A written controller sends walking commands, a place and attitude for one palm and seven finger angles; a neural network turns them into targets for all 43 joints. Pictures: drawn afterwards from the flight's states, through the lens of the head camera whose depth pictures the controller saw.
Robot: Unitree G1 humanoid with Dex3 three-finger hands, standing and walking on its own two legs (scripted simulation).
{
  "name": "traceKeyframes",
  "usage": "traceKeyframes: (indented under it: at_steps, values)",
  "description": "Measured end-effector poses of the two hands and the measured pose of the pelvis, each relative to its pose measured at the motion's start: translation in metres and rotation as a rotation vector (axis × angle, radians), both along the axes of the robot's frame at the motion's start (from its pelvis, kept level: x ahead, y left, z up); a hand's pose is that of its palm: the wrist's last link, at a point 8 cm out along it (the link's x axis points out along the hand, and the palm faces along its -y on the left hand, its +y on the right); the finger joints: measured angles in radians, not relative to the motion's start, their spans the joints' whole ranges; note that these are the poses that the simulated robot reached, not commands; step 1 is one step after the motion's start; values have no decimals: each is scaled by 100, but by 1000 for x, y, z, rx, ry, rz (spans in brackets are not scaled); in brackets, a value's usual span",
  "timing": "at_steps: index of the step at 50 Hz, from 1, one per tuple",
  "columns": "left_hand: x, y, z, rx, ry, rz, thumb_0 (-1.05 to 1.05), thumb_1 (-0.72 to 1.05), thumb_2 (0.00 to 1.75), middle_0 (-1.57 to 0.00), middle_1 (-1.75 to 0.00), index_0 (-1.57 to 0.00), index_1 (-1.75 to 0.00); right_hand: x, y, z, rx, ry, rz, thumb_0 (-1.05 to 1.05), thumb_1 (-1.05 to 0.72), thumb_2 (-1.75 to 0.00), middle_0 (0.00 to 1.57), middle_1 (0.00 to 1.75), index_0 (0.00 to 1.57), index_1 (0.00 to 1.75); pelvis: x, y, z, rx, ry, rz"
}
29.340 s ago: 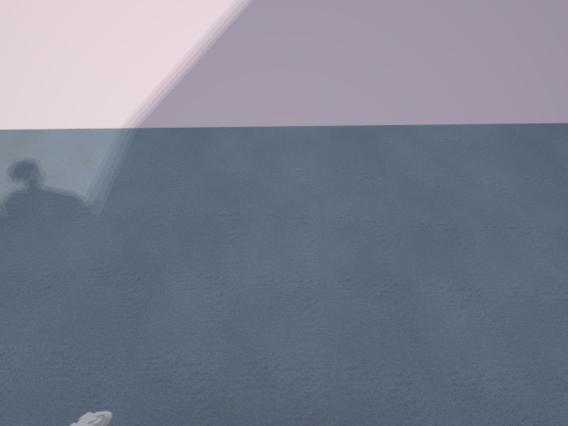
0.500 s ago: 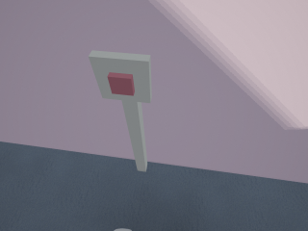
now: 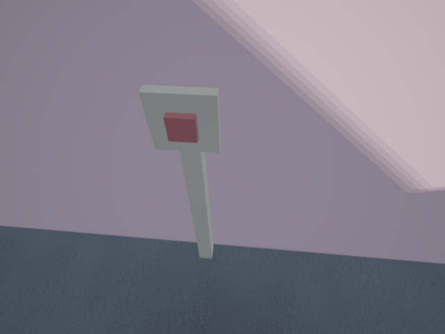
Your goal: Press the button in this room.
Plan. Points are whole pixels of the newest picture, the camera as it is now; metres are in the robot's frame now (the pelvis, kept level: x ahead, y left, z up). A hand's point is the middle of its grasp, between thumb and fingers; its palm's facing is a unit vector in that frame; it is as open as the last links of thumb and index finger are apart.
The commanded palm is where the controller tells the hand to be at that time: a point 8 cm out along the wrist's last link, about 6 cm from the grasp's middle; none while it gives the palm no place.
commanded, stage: come to a stop and stand still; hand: left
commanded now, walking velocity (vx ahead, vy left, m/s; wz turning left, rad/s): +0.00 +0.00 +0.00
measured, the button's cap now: (182, 127) +0.54 +0.13 +0.06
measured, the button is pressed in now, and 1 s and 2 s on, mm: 0 0 0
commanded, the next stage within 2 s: look again from close up in 0.32 s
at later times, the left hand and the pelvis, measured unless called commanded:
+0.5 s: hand out of the picture -0.02 +0.15 -0.18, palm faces +0.03 -0.98 -0.18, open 7.3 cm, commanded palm none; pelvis -0.01 +0.00 +0.00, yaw +0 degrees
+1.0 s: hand out of the picture +0.01 +0.20 -0.18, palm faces +0.02 -0.98 -0.21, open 7.3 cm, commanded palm none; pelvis +0.01 +0.02 +0.00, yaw +0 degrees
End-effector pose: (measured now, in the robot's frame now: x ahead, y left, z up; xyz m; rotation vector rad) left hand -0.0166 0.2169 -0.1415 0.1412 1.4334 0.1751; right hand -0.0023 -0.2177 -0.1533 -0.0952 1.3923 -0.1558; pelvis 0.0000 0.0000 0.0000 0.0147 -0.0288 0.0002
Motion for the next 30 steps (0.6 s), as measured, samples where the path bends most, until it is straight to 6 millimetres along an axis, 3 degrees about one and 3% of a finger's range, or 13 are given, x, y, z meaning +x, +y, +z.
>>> traceKeyframes:
  at_steps: [8,15,22,30]
  values:
    - [0,-12,-3,-18,-15,-4,1,92,90,-20,-30,-20,-30,-40,4,3,14,81,-22,0,-91,-90,20,30,19,30,-6,-7,1,-4,1,-1]
    - [-4,-16,-4,-23,-16,1,1,92,90,-20,-30,-20,-30,-53,6,5,18,108,-34,0,-91,-90,20,30,19,30,-7,-10,1,-6,3,0]
    - [-7,-19,-5,-26,-15,0,1,91,90,-20,-30,-20,-30,-45,6,4,18,88,-24,0,-91,-90,20,30,19,30,-6,-9,0,-13,11,-1]
    - [3,1,-11,-15,-65,-20,1,91,90,-20,-30,-20,-30,-8,9,-2,-8,-45,21,1,-92,-90,20,30,19,30,-5,6,-8,-27,8,6]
